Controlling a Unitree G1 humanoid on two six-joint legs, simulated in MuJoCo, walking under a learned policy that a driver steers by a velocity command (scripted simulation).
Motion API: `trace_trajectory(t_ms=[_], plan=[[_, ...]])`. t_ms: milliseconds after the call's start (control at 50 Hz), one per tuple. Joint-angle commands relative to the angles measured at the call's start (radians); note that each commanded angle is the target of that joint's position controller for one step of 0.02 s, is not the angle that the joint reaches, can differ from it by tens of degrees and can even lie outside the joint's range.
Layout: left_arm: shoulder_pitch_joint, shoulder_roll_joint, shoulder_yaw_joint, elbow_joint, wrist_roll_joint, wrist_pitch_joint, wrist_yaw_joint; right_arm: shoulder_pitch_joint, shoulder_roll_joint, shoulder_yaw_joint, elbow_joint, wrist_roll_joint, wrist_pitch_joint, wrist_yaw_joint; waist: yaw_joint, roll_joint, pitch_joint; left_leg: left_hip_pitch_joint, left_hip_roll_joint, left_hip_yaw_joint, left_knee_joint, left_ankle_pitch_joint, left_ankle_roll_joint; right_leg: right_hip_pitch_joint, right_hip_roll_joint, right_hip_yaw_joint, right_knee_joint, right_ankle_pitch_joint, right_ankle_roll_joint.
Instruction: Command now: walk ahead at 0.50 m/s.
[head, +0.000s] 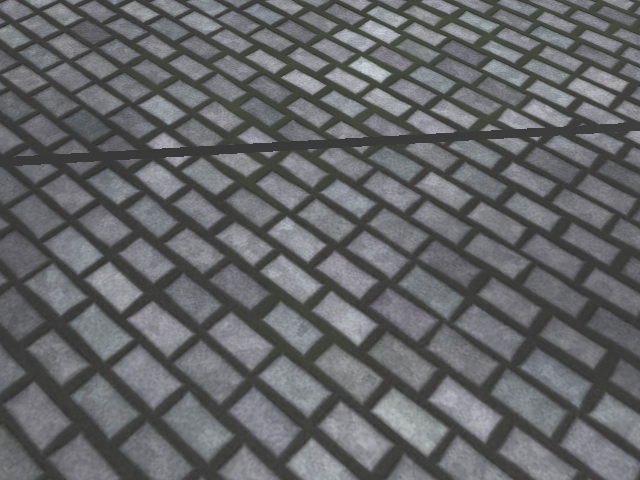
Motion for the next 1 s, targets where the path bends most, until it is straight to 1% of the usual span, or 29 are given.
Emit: trace_trajectory(t_ms=[20,60,100,140,180,240,320,360,380,400,420,440,460,480,500,520,560,580,620,660,700,760,840,860,900,940,960,980,1000], plan=[[0.058,0.047,0.014,-0.036,0.02,0.015,-0.014,0.101,-0.05,-0.006,0.014,0.007,-0.024,-0.005,0.007,0.077,-0.057,0.167,0.273,-0.311,-0.294,0.154,0.117,-0.173,-0.081,0.042,-0.006,0.064,0.014],[0.027,0.036,0.014,-0.046,0.023,0.03,-0.023,0.151,-0.075,-0.011,0.04,0.014,-0.037,-0.006,0.016,0.072,-0.043,0.155,0.258,-0.265,-0.318,0.204,0.123,-0.199,-0.089,0.021,-0.046,0.091,0.032],[-0.06,0.043,0.014,-0.076,0.024,0.039,-0.027,0.184,-0.093,-0.014,0.054,0.014,-0.039,-0.007,0.006,0.07,-0.011,0.16,0.246,-0.235,-0.353,0.187,0.123,-0.271,-0.108,0.002,-0.11,0.16,0.05],[-0.153,0.048,0.013,-0.107,0.02,0.04,-0.029,0.221,-0.088,-0.01,0.066,0.014,-0.036,-0.008,-0.014,0.071,0.014,0.184,0.231,-0.21,-0.369,0.208,0.116,-0.329,-0.118,-0.015,-0.202,0.23,0.066],[-0.231,0.041,0.007,-0.133,0.013,0.037,-0.03,0.249,-0.083,-0.006,0.075,0.014,-0.034,-0.008,-0.032,0.072,0.025,0.205,0.215,-0.181,-0.369,0.247,0.105,-0.334,-0.112,-0.034,-0.319,0.289,0.074],[-0.323,0.029,-0.003,-0.161,0.007,0.032,-0.03,0.303,-0.087,-0.004,0.093,0.011,-0.033,-0.012,-0.063,0.084,0.03,0.261,0.216,-0.156,-0.359,0.306,0.097,-0.31,-0.087,-0.063,-0.457,0.345,0.068],[-0.408,0.046,-0.001,-0.198,0.007,0.024,-0.026,0.359,-0.089,-0.004,0.121,0.001,-0.026,-0.023,-0.085,0.089,0.049,0.382,0.26,-0.171,-0.307,0.403,0.105,-0.318,-0.065,-0.068,-0.55,0.3,0.038],[-0.389,0.058,0.005,-0.206,0.006,0.013,-0.023,0.34,-0.105,-0.008,0.123,-0.004,-0.021,-0.029,-0.06,0.09,0.043,0.42,0.277,-0.188,-0.242,0.523,0.099,-0.272,-0.045,-0.062,-0.593,0.228,0.017],[-0.332,0.069,0.011,-0.192,0.005,0.005,-0.019,0.312,-0.116,-0.012,0.118,-0.006,-0.019,-0.031,-0.028,0.094,0.018,0.412,0.271,-0.184,-0.177,0.64,0.086,-0.182,-0.02,-0.068,-0.623,0.187,0.003],[-0.222,0.085,0.021,-0.158,0.006,-0.003,-0.011,0.291,-0.127,-0.014,0.114,-0.004,-0.017,-0.029,0.018,0.09,-0.037,0.392,0.251,-0.177,-0.058,0.735,0.072,-0.04,0.012,-0.079,-0.664,0.173,-0.012],[-0.048,0.115,0.036,-0.103,0.017,-0.017,0.0,0.27,-0.121,-0.012,0.106,0.004,-0.017,-0.025,0.091,0.053,-0.136,0.297,0.202,-0.144,0.136,0.67,0.052,0.202,-0.001,-0.065,-0.717,0.226,-0.036],[0.13,0.206,0.061,-0.079,0.045,-0.026,0.015,0.271,-0.078,0.0,0.068,0.017,-0.02,-0.021,0.14,-0.049,-0.28,0.088,0.135,-0.106,0.433,0.319,0.032,0.471,-0.24,0.182,-0.73,0.135,-0.082],[0.135,0.283,0.079,-0.079,0.046,-0.015,0.008,0.414,0.023,0.015,0.066,0.055,-0.013,-0.02,0.068,-0.263,-0.389,-0.236,-0.031,-0.071,0.74,-0.38,0.0,0.674,-0.484,0.612,-0.852,0.076,-0.197],[0.045,0.199,0.065,-0.1,0.018,-0.001,0.002,0.336,-0.094,-0.015,0.079,0.024,0.0,-0.027,0.055,-0.065,-0.287,-0.297,0.04,-0.169,0.806,-0.315,0.015,0.549,-0.428,0.583,-0.891,-0.027,-0.162],[-0.058,0.128,0.045,-0.117,0.01,-0.004,0.0,0.255,-0.089,-0.021,0.057,0.02,0.0,-0.02,0.023,-0.024,-0.145,-0.304,0.079,-0.174,0.78,-0.213,0.016,0.396,-0.387,0.42,-0.921,-0.009,-0.128],[-0.102,0.087,0.035,-0.119,0.012,-0.012,-0.002,0.222,-0.06,-0.018,0.049,0.019,0.001,-0.016,0.003,-0.01,-0.079,-0.276,0.111,-0.168,0.743,-0.152,0.011,0.29,-0.344,0.303,-0.959,0.087,-0.099],[-0.099,0.049,0.024,-0.099,0.005,-0.024,0.009,0.225,-0.035,-0.022,0.048,-0.004,0.027,0.0,-0.036,-0.051,-0.041,-0.22,0.139,-0.158,0.698,-0.111,-0.006,0.188,-0.28,0.141,-0.989,0.197,-0.051],[-0.074,0.045,0.022,-0.088,0.003,-0.033,0.011,0.221,-0.022,-0.022,0.043,-0.006,0.038,0.006,-0.042,-0.055,-0.044,-0.212,0.138,-0.152,0.695,-0.098,-0.011,0.176,-0.275,0.104,-0.995,0.249,-0.047],[-0.034,0.06,0.026,-0.071,-0.005,-0.047,0.013,0.181,-0.008,-0.023,0.022,-0.008,0.054,0.015,-0.052,-0.05,-0.033,-0.263,0.147,-0.138,0.683,-0.054,-0.02,0.184,-0.27,0.031,-1.008,0.332,-0.046],[-0.004,0.07,0.029,-0.063,-0.003,-0.052,0.015,0.111,-0.008,-0.022,-0.007,-0.009,0.063,0.023,-0.047,-0.045,-0.014,-0.331,0.158,-0.125,0.653,0.014,-0.029,0.198,-0.264,-0.028,-1.021,0.367,-0.045],[0.024,0.065,0.027,-0.053,0.001,-0.052,0.016,0.036,-0.01,-0.019,-0.038,-0.008,0.065,0.03,-0.037,-0.045,0.007,-0.375,0.161,-0.11,0.576,0.083,-0.037,0.21,-0.25,-0.081,-1.028,0.4,-0.044],[0.047,0.07,0.025,-0.045,0.001,-0.051,0.02,-0.077,-0.001,-0.007,-0.083,-0.006,0.06,0.041,-0.019,-0.041,0.032,-0.354,0.144,-0.064,0.382,0.163,-0.04,0.228,-0.234,-0.156,-1.022,0.473,-0.037],[0.114,0.101,0.031,-0.022,0.003,-0.04,0.03,-0.188,-0.007,0.002,-0.135,-0.012,0.058,0.05,0.011,-0.042,0.046,-0.324,0.118,0.009,0.223,0.14,-0.005,0.341,-0.27,-0.214,-0.991,0.586,-0.036],[0.123,0.105,0.033,-0.018,0.004,-0.033,0.033,-0.197,-0.013,0.001,-0.144,-0.014,0.057,0.05,0.01,-0.044,0.045,-0.315,0.107,0.02,0.201,0.108,0.009,0.376,-0.278,-0.228,-0.966,0.644,-0.035],[0.115,0.126,0.038,-0.018,0.007,-0.022,0.039,-0.173,-0.029,-0.006,-0.145,-0.016,0.058,0.047,-0.013,-0.063,0.018,-0.242,0.058,0.054,0.173,0.018,0.046,0.424,-0.285,-0.262,-0.868,0.901,-0.028],[0.101,0.159,0.048,-0.023,0.01,-0.004,0.041,-0.059,-0.057,-0.022,-0.117,-0.018,0.058,0.038,-0.063,-0.083,-0.051,-0.11,-0.011,0.078,0.151,-0.087,0.091,0.448,-0.29,-0.281,-0.66,1.113,-0.027],[0.095,0.172,0.052,-0.031,0.008,0.007,0.037,0.048,-0.08,-0.036,-0.088,-0.019,0.05,0.031,-0.104,-0.074,-0.115,0.021,-0.044,0.069,0.098,-0.098,0.117,0.411,-0.288,-0.283,-0.481,1.07,-0.02],[0.073,0.171,0.052,-0.052,0.005,0.011,0.03,0.2,-0.135,-0.062,-0.043,-0.031,0.042,0.018,-0.18,-0.009,-0.196,0.253,-0.004,-0.033,0.009,-0.097,0.16,0.249,-0.265,-0.292,-0.211,0.852,0.014],[0.103,0.053,0.029,-0.121,-0.009,0.005,0.013,0.221,-0.257,-0.093,-0.051,-0.037,0.042,0.004,-0.127,0.217,-0.284,0.575,0.31,-0.512,-0.022,-0.122,0.296,-0.188,-0.112,-0.275,0.164,0.021,0.074]])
